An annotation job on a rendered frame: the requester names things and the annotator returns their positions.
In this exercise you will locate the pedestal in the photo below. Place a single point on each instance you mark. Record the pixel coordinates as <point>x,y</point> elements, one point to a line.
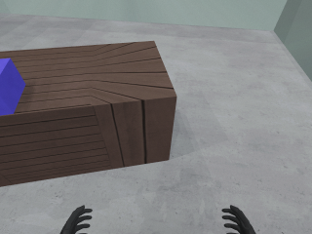
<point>87,109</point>

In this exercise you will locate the robot left hand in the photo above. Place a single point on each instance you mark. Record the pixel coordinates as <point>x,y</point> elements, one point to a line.
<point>71,226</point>

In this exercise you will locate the carton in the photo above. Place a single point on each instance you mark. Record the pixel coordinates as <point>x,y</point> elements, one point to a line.
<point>11,86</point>

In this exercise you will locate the robot right hand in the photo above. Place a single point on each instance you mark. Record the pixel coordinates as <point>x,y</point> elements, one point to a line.
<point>243,225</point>

